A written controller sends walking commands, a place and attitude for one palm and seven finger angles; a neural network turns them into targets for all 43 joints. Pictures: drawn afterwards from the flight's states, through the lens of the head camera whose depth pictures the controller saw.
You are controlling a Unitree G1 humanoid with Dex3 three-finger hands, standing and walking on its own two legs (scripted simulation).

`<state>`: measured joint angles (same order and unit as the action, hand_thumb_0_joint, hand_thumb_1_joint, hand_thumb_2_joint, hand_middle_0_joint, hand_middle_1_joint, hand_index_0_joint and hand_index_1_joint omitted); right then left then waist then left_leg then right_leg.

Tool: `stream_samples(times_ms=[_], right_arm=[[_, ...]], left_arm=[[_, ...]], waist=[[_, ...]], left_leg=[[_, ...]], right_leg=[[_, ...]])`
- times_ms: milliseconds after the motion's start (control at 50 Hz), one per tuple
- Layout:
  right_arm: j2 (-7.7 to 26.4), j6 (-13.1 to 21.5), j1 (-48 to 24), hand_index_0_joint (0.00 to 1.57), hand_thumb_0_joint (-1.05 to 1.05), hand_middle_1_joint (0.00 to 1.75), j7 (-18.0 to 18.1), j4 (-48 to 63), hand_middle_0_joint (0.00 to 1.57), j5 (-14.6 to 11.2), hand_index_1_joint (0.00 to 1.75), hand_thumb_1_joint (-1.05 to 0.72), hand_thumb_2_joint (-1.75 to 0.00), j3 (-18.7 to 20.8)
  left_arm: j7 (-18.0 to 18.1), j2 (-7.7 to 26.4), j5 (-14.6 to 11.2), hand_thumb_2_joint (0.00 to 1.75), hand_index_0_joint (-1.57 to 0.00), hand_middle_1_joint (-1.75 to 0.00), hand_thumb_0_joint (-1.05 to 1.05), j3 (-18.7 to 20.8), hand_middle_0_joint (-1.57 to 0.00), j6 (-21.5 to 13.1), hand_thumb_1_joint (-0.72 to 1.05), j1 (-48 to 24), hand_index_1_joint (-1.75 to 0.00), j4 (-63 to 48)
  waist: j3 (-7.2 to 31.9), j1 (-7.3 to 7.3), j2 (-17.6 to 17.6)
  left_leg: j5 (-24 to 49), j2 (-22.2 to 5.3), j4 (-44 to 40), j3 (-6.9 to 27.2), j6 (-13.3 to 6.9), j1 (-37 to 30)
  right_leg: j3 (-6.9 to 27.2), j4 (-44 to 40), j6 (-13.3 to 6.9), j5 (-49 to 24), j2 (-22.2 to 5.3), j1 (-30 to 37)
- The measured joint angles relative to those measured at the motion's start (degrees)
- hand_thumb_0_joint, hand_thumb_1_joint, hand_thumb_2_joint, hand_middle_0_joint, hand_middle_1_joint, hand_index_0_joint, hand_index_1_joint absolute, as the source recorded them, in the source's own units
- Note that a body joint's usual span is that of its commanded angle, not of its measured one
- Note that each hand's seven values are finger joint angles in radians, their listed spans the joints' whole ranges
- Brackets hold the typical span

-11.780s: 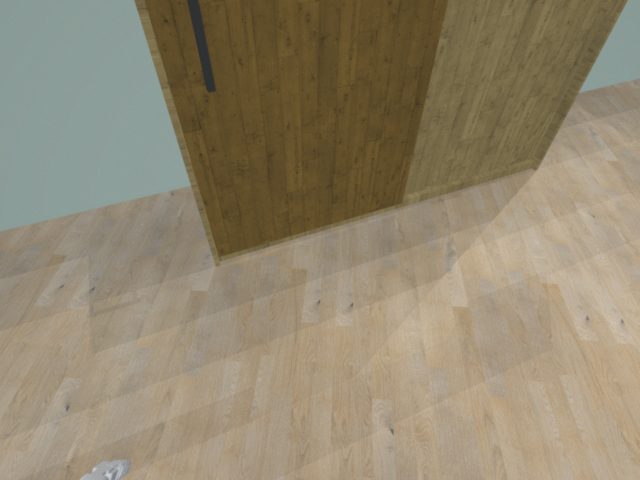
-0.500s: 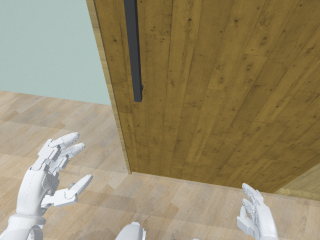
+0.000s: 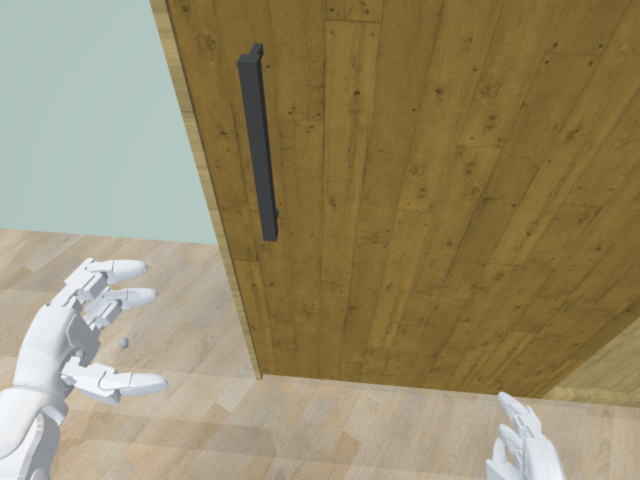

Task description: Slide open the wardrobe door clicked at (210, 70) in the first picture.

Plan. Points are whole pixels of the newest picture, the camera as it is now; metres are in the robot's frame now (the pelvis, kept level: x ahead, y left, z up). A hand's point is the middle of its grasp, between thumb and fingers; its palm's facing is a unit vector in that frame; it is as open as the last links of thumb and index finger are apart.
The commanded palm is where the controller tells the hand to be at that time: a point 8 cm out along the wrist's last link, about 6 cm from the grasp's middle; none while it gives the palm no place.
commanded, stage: raise the hand with hooked fingers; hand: left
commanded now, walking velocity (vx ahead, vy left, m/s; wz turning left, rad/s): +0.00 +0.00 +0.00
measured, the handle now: (264, 156) +0.50 +0.13 +0.15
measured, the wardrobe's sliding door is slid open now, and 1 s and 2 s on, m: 0.00 0.00 0.00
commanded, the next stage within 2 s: move the hooked fingers beside the handle in 0.98 s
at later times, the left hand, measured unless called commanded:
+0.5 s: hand (63, 254) +0.27 +0.28 +0.18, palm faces +0.10 -0.99 -0.09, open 13.9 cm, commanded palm +0.24 +0.32 +0.18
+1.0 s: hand (92, 258) +0.28 +0.26 +0.17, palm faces +0.06 -1.00 -0.07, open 13.9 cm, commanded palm +0.25 +0.30 +0.18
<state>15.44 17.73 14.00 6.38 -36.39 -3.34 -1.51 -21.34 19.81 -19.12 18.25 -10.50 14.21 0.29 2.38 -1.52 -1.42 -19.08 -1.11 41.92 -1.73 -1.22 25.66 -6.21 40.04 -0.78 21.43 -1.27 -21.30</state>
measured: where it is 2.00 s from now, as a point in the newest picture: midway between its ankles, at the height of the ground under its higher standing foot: outside the picture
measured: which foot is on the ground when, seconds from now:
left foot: down 0.00-1.00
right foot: down 0.00-1.00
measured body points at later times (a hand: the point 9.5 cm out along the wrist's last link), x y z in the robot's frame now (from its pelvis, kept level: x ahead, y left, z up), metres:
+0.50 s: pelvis +0.00 -0.01 +0.02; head -0.01 -0.02 +0.47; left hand +0.26 +0.33 +0.19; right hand +0.19 -0.23 -0.06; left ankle +0.03 +0.10 -0.72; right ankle -0.01 -0.11 -0.72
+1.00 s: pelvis +0.00 -0.02 +0.02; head -0.01 -0.03 +0.47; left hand +0.27 +0.31 +0.18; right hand +0.19 -0.25 -0.05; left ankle +0.03 +0.10 -0.72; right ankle -0.01 -0.11 -0.72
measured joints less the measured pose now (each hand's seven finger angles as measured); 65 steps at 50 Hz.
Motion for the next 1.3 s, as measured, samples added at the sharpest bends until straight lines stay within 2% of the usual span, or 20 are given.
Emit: stream_samples(times_ms=[60, 120, 200, 260, 420, 520, 580, 660, 760, 900, 1020, 1120, 1220, 1300], right_arm=[[-0.64, 0.45, -0.47, 0.20, 0.02, 0.30, -0.01, 0.51, 0.20, -0.07, 0.30, -0.90, -0.90, -0.71], [-0.88, 0.38, -0.80, 0.20, 0.02, 0.30, -0.05, 0.96, 0.20, -0.37, 0.30, -0.90, -0.90, -1.51], [-0.70, -0.15, -1.23, 0.20, 0.02, 0.30, 0.04, 1.65, 0.20, -0.74, 0.30, -0.90, -0.90, -2.31], [-0.81, -0.56, -1.40, 0.20, 0.02, 0.30, 0.11, 1.73, 0.21, -0.61, 0.30, -0.90, -0.90, -2.73], [-1.47, -1.24, -0.69, 0.20, 0.02, 0.30, 0.57, -0.16, 0.21, -0.61, 0.30, -0.90, -0.90, -3.70], [-0.64, -2.07, -0.46, 0.20, 0.02, 0.30, 0.77, -0.46, 0.21, -1.19, 0.30, -0.90, -0.90, -3.62], [-0.04, -2.56, -0.54, 0.20, 0.02, 0.30, 0.43, -0.14, 0.21, -1.34, 0.30, -0.90, -0.90, -3.30], [0.32, -2.77, -0.55, 0.20, 0.02, 0.30, -0.11, 0.30, 0.21, -1.17, 0.30, -0.90, -0.90, -2.64], [0.20, -2.62, -0.16, 0.20, 0.02, 0.30, -0.14, 0.35, 0.20, -1.04, 0.30, -0.90, -0.90, -2.08], [0.19, -2.74, -0.70, 0.20, 0.02, 0.30, 0.62, 0.40, 0.20, -1.29, 0.30, -0.90, -0.90, -2.11], [-0.23, -3.01, -1.29, 0.20, 0.02, 0.30, 0.64, 0.50, 0.20, -1.31, 0.30, -0.90, -0.90, -2.43], [-0.39, -3.13, -1.17, 0.20, 0.02, 0.30, 0.55, 0.67, 0.21, -1.43, 0.30, -0.90, -0.90, -2.52], [-0.23, -2.97, -0.89, 0.20, 0.02, 0.30, 0.96, 0.37, 0.20, -1.49, 0.30, -0.90, -0.90, -2.44], [-0.56, -3.20, -1.14, 0.20, 0.02, 0.30, 1.08, -0.24, 0.21, -1.39, 0.30, -0.90, -0.90, -2.72]], left_arm=[[0.26, 0.94, -1.34, 0.39, -0.29, -1.06, 0.00, 2.52, -0.29, 0.50, -0.27, -2.92, -1.06, 0.44], [-0.47, 1.80, -2.07, 0.36, -0.30, -1.10, 0.00, 4.43, -0.30, 2.94, -0.34, -6.40, -1.11, 2.69], [-2.05, 2.73, -1.17, 0.33, -0.30, -1.15, 0.00, 4.25, -0.30, 8.33, -0.42, -9.67, -1.15, 5.81], [-2.71, 3.02, -0.20, 0.32, -0.30, -1.17, -0.01, 3.73, -0.30, 10.84, -0.45, -10.51, -1.17, 5.76], [-2.97, 4.74, -0.73, 0.30, -0.31, -1.20, -0.01, 7.37, -0.31, 10.06, -0.49, -15.86, -1.20, 6.72], [-4.76, 7.30, -0.22, 0.30, -0.30, -1.20, -0.01, 8.22, -0.30, 14.00, -0.49, -20.52, -1.20, 11.78], [-6.05, 7.86, -0.39, 0.30, -0.30, -1.20, -0.01, 7.77, -0.30, 15.55, -0.50, -20.86, -1.20, 13.12], [-6.48, 6.52, -0.82, 0.30, -0.30, -1.20, -0.01, 7.74, -0.30, 15.34, -0.50, -18.66, -1.20, 11.46], [-4.66, 4.59, -0.75, 0.30, -0.30, -1.20, -0.01, 8.57, -0.31, 13.53, -0.49, -16.97, -1.20, 9.20], [-3.73, 5.16, 0.47, 0.30, -0.30, -1.20, -0.01, 8.17, -0.31, 14.22, -0.50, -18.67, -1.20, 10.68], [-5.21, 5.54, -0.34, 0.30, -0.30, -1.20, -0.01, 7.96, -0.30, 14.47, -0.50, -18.63, -1.20, 11.36], [-4.85, 5.16, -0.34, 0.30, -0.30, -1.20, -0.01, 8.03, -0.31, 14.43, -0.50, -18.64, -1.20, 11.83], [-3.47, 3.92, 0.69, 0.30, -0.30, -1.20, -0.01, 5.98, -0.30, 14.16, -0.50, -20.60, -1.20, 11.97], [-2.93, 3.69, 1.06, 0.30, -0.30, -1.20, -0.01, 4.92, -0.30, 13.69, -0.50, -22.78, -1.20, 13.50]], waist=[[0.20, -0.17, 0.22], [0.42, -0.60, -0.10], [-0.30, -1.15, -1.03], [-1.08, -1.38, -1.27], [-1.76, -1.84, -1.09], [-1.69, -1.61, -1.81], [-1.59, -1.20, -2.06], [-1.51, -0.76, -1.79], [-1.35, -0.94, -1.00], [-1.74, -1.33, -1.27], [-1.52, -1.17, -1.50], [-1.54, -1.15, -1.53], [-2.04, -1.38, -1.75], [-2.02, -1.03, -1.39]], left_leg=[[0.55, -0.04, -1.69, -0.05, 0.11, -2.23], [1.12, 0.01, -3.13, -0.02, 0.13, -3.85], [2.08, 0.27, -4.92, 0.01, -0.01, -5.37], [2.81, 0.39, -6.25, -0.06, -0.07, -6.38], [4.06, 0.30, -9.45, 0.14, 0.34, -9.81], [4.91, 0.41, -10.99, 0.22, 0.44, -10.53], [5.24, 0.41, -11.47, -0.01, 0.47, -10.31], [5.18, 0.19, -11.61, -0.51, 0.60, -10.24], [4.81, -0.14, -11.61, -0.69, 0.88, -11.03], [4.96, -0.16, -11.81, -0.25, 1.06, -11.50], [5.01, -0.21, -11.79, -0.34, 1.11, -11.13], [4.80, -0.26, -11.47, -0.35, 1.13, -10.91], [4.87, 0.05, -11.38, 0.01, 0.98, -10.80], [5.05, 0.18, -11.64, -0.06, 0.93, -10.62]], right_leg=[[0.04, -1.83, -0.06, -0.67, 0.16, 2.24], [-0.01, -3.41, -0.02, -1.32, 0.22, 3.94], [-0.07, -5.14, 0.10, -2.22, 0.08, 5.46], [-0.02, -6.26, 0.11, -2.84, 0.03, 6.35], [-0.21, -9.45, -0.22, -4.03, 0.36, 9.79], [-0.31, -10.58, -0.33, -4.61, 0.34, 10.34], [-0.08, -10.62, -0.37, -4.77, 0.33, 9.82], [0.45, -10.32, -0.50, -4.65, 0.50, 9.32], [0.67, -10.29, -0.74, -4.35, 0.84, 9.99], [0.25, -10.53, -0.91, -4.35, 0.90, 10.63], [0.36, -10.33, -0.93, -4.33, 0.94, 10.13], [0.39, -10.11, -0.94, -4.20, 0.98, 9.95], [0.03, -10.09, -0.83, -4.15, 0.71, 10.06], [0.11, -10.01, -0.79, -4.17, 0.57, 9.70]])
